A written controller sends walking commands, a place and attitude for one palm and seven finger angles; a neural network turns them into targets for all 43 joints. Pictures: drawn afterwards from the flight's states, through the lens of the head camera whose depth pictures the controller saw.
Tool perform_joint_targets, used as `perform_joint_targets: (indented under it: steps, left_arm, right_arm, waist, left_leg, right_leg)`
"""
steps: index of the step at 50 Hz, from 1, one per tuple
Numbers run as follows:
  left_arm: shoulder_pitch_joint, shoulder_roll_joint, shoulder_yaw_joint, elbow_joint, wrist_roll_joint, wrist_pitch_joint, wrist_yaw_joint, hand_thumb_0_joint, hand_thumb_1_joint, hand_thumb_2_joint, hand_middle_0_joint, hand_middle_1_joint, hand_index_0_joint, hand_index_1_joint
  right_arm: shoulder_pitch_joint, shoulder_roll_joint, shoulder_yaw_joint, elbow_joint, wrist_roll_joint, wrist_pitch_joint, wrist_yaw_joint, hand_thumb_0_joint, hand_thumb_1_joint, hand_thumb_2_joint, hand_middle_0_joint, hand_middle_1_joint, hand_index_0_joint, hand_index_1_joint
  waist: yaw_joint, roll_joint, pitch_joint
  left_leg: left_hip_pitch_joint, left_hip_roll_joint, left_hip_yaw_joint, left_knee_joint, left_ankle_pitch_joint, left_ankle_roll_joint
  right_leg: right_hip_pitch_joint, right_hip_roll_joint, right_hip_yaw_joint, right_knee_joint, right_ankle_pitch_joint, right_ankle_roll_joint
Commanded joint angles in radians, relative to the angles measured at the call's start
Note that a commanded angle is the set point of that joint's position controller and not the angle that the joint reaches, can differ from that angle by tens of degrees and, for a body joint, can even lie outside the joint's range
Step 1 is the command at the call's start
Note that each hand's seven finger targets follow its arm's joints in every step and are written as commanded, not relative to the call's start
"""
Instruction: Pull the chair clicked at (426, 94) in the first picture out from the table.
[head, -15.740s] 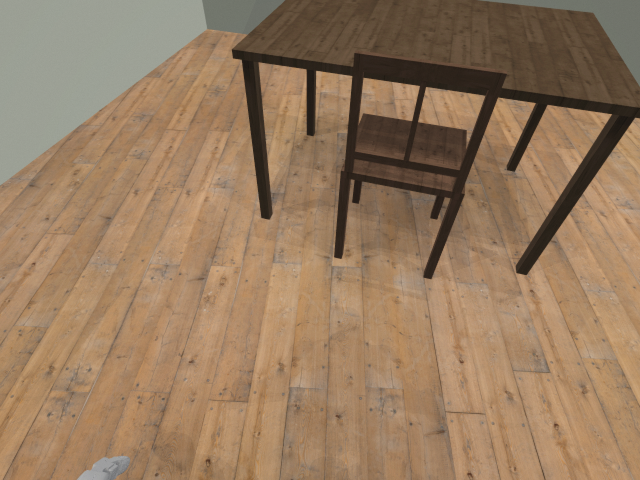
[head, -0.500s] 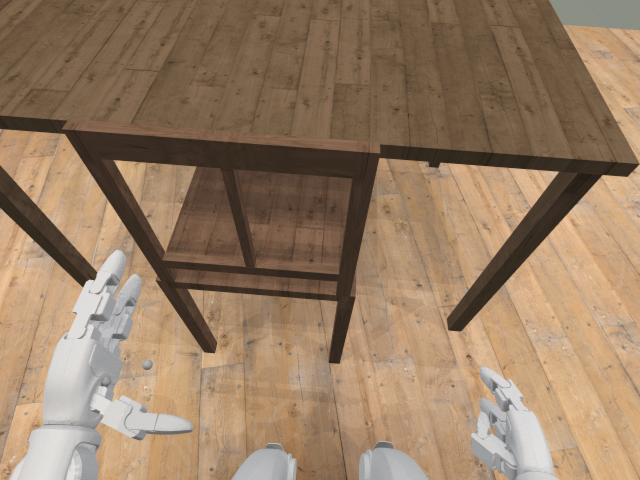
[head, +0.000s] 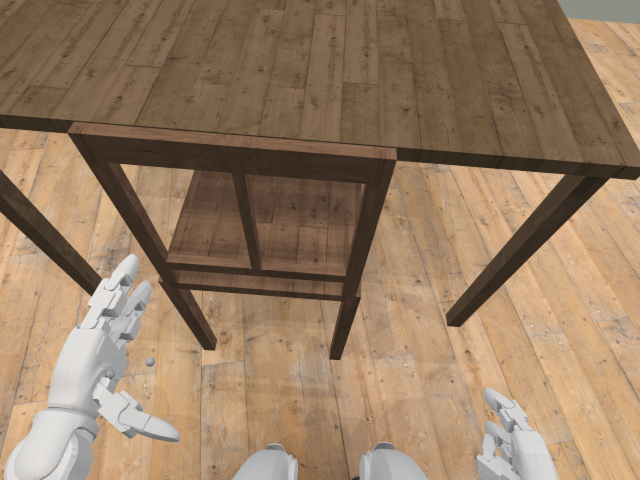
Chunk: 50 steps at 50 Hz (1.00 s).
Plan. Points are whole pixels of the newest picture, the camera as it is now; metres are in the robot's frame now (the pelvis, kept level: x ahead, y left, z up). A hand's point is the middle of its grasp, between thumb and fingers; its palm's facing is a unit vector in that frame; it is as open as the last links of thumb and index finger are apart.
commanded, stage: raise the hand toward the chair's back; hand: left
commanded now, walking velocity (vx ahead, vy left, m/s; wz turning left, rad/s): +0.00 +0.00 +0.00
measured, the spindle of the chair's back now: (249, 224) +0.47 +0.13 -0.03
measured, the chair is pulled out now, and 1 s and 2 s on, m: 0.00 0.00 0.00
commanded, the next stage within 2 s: aim the fingers beside a spindle in 0.32 s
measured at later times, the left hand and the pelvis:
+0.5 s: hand (148, 363) +0.24 +0.20 +0.04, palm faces +0.02 -1.00 -0.05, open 16.9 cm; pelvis -0.01 -0.01 -0.01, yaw +1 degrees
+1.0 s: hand (204, 346) +0.27 +0.15 +0.02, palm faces -0.03 -1.00 -0.03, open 17.0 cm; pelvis -0.01 -0.03 -0.02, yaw +0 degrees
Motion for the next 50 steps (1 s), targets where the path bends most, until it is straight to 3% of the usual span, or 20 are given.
perform_joint_targets:
  steps: [1, 6, 10, 14, 18, 23, 26, 28, 29, 33, 36, 37, 39, 43, 46, 50]
  left_arm:
    - [-0.032, 0.134, 0.111, -0.27, -0.021, -0.139, 0.04, 0.0, -0.5, 0.3, -0.06, -0.08, -0.06, -0.08]
    - [-0.028, 0.099, 0.074, -0.15, 0.002, -0.153, 0.04, 0.0, -0.5, 0.3, -0.06, -0.08, -0.06, -0.08]
    - [-0.046, 0.12, 0.064, -0.171, -0.003, -0.115, -0.004, 0.0, -0.5, 0.3, -0.06, -0.08, -0.06, -0.08]
    - [-0.059, 0.16, 0.099, -0.289, -0.014, -0.128, 0.009, 0.0, -0.5, 0.3, -0.06, -0.08, -0.06, -0.08]
    - [-0.045, 0.137, 0.107, -0.238, -0.017, -0.156, 0.045, 0.0, -0.5, 0.3, -0.06, -0.08, -0.06, -0.08]
    - [-0.061, 0.096, 0.058, -0.109, -0.003, -0.126, 0.015, 0.0, -0.5, 0.3, -0.06, -0.08, -0.06, -0.08]
    - [-0.169, 0.082, 0.003, -0.164, 0.003, -0.116, -0.005, 0.0, -0.5, 0.3, -0.06, -0.08, -0.06, -0.08]
    - [-0.206, 0.098, 0.003, -0.198, 0.004, -0.12, 0.001, 0.0, -0.5, 0.3, -0.06, -0.08, -0.06, -0.08]
    - [-0.207, 0.135, 0.045, -0.212, 0.003, -0.128, 0.011, 0.0, -0.5, 0.3, -0.06, -0.08, -0.06, -0.08]
    - [-0.172, 0.168, 0.098, -0.195, 0.014, -0.16, 0.063, 0.0, -0.5, 0.3, -0.06, -0.08, -0.06, -0.08]
    - [-0.14, 0.106, 0.065, -0.138, 0.017, -0.156, 0.081, 0.0, -0.5, 0.3, -0.06, -0.08, -0.06, -0.08]
    - [-0.124, 0.112, 0.073, -0.115, 0.019, -0.148, 0.084, 0.0, -0.5, 0.3, -0.06, -0.08, -0.06, -0.08]
    - [-0.116, 0.089, 0.048, -0.072, 0.025, -0.13, 0.077, 0.0, -0.5, 0.3, -0.06, -0.08, -0.06, -0.08]
    - [-0.206, 0.067, -0.011, -0.113, 0.026, -0.133, 0.06, 0.0, -0.5, 0.3, -0.06, -0.08, -0.06, -0.08]
    - [-0.242, 0.109, 0.031, -0.15, 0.026, -0.172, 0.071, 0.0, -0.5, 0.3, -0.06, -0.08, -0.06, -0.08]
    - [-0.282, 0.1, 0.027, -0.117, 0.04, -0.202, 0.099, 0.0, -0.5, 0.3, -0.06, -0.08, -0.06, -0.08]
  right_arm:
    - [-0.018, -0.132, -0.068, -0.139, -0.005, -0.06, -0.009, 0.0, -0.9, -0.9, 0.2, 0.3, 0.2, 0.3]
    - [-0.027, -0.143, -0.068, -0.129, -0.006, -0.049, -0.001, 0.0, -0.9, -0.9, 0.2, 0.3, 0.2, 0.3]
    - [-0.027, -0.154, -0.069, -0.152, 0.005, -0.044, -0.005, 0.0, -0.9, -0.9, 0.2, 0.3, 0.2, 0.3]
    - [-0.025, -0.141, -0.067, -0.156, 0.004, -0.051, -0.011, 0.0, -0.9, -0.9, 0.2, 0.3, 0.2, 0.3]
    - [-0.034, -0.13, -0.061, -0.133, -0.003, -0.051, -0.011, 0.0, -0.9, -0.9, 0.2, 0.3, 0.2, 0.3]
    - [-0.038, -0.144, -0.058, -0.134, 0.002, -0.042, -0.011, 0.0, -0.9, -0.9, 0.2, 0.3, 0.2, 0.3]
    - [-0.035, -0.149, -0.059, -0.143, 0.005, -0.048, -0.015, 0.0, -0.9, -0.9, 0.2, 0.3, 0.2, 0.3]
    - [-0.031, -0.148, -0.057, -0.142, 0.002, -0.053, -0.02, 0.0, -0.9, -0.9, 0.2, 0.3, 0.2, 0.3]
    - [-0.026, -0.147, -0.06, -0.134, 0.0, -0.055, -0.021, 0.0, -0.9, -0.9, 0.2, 0.3, 0.2, 0.3]
    - [-0.032, -0.135, -0.057, -0.125, -0.009, -0.047, -0.016, 0.0, -0.9, -0.9, 0.2, 0.3, 0.2, 0.3]
    - [-0.044, -0.127, -0.056, -0.128, -0.01, -0.033, -0.003, 0.0, -0.9, -0.9, 0.2, 0.3, 0.2, 0.3]
    - [-0.044, -0.128, -0.057, -0.128, -0.008, -0.028, 0.001, 0.0, -0.9, -0.9, 0.2, 0.3, 0.2, 0.3]
    - [-0.043, -0.132, -0.056, -0.134, -0.006, -0.016, 0.004, 0.0, -0.9, -0.9, 0.2, 0.3, 0.2, 0.3]
    - [-0.038, -0.138, -0.058, -0.139, -0.003, -0.017, 0.001, 0.0, -0.9, -0.9, 0.2, 0.3, 0.2, 0.3]
    - [-0.027, -0.137, -0.064, -0.125, -0.007, -0.024, -0.005, 0.0, -0.9, -0.9, 0.2, 0.3, 0.2, 0.3]
    - [-0.032, -0.129, -0.059, -0.104, -0.015, -0.022, -0.001, 0.0, -0.9, -0.9, 0.2, 0.3, 0.2, 0.3]
  waist:
    - [0.024, 0.079, -0.276]
    - [0.003, 0.058, -0.205]
    - [0.007, 0.052, -0.258]
    - [0.017, 0.08, -0.33]
    - [0.006, 0.045, -0.243]
    - [-0.012, 0.022, -0.188]
    - [-0.023, 0.04, -0.24]
    - [-0.026, 0.045, -0.267]
    - [-0.012, 0.05, -0.298]
    - [0.014, 0.044, -0.301]
    - [0.012, 0.033, -0.281]
    - [0.019, 0.04, -0.276]
    - [0.007, 0.008, -0.266]
    - [-0.021, 0.004, -0.277]
    - [-0.013, -0.008, -0.325]
    - [-0.012, 0.022, -0.317]
  left_leg:
    - [0.228, 0.054, -0.126, -0.18, 0.563, -0.131]
    - [0.136, 0.047, -0.115, -0.169, 0.405, -0.122]
    - [0.141, 0.042, -0.112, -0.178, 0.39, -0.109]
    - [0.203, 0.046, -0.115, -0.174, 0.479, -0.108]
    - [0.148, 0.043, -0.113, -0.167, 0.406, -0.105]
    - [0.069, 0.035, -0.101, -0.155, 0.285, -0.09]
    - [0.098, 0.036, -0.11, -0.151, 0.293, -0.087]
    - [0.11, 0.037, -0.108, -0.141, 0.307, -0.081]
    - [0.115, 0.036, -0.106, -0.138, 0.324, -0.082]
    - [0.082, 0.033, -0.092, -0.129, 0.35, -0.081]
    - [0.047, 0.028, -0.076, -0.122, 0.33, -0.076]
    - [0.034, 0.027, -0.074, -0.123, 0.323, -0.078]
    - [0.01, 0.026, -0.069, -0.119, 0.306, -0.071]
    - [0.008, 0.03, -0.07, -0.1, 0.297, -0.061]
    - [0.015, 0.031, -0.07, -0.087, 0.309, -0.059]
    - [0.008, 0.029, -0.072, -0.075, 0.322, -0.063]
  right_leg:
    - [0.153, 0.011, 0.018, -0.063, 0.226, -0.012]
    - [0.102, 0.01, 0.018, -0.055, 0.147, -0.015]
    - [0.159, 0.008, 0.033, -0.076, 0.16, -0.015]
    - [0.193, 0.01, 0.038, -0.075, 0.214, -0.013]
    - [0.153, 0.014, 0.028, -0.07, 0.175, -0.015]
    - [0.123, 0.009, 0.039, -0.077, 0.113, -0.014]
    - [0.128, 0.004, 0.045, -0.073, 0.121, -0.013]
    - [0.133, 0.004, 0.051, -0.072, 0.134, -0.013]
    - [0.152, 0.003, 0.057, -0.069, 0.149, -0.014]
    - [0.18, 0.003, 0.06, -0.049, 0.178, -0.016]
    - [0.185, -0.002, 0.066, -0.047, 0.188, -0.011]
    - [0.189, -0.002, 0.068, -0.046, 0.185, -0.012]
    - [0.192, -0.003, 0.071, -0.05, 0.185, -0.009]
    - [0.179, -0.005, 0.083, -0.052, 0.188, -0.007]
    - [0.202, -0.007, 0.095, -0.046, 0.205, -0.006]
    - [0.169, -0.006, 0.09, -0.019, 0.213, -0.009]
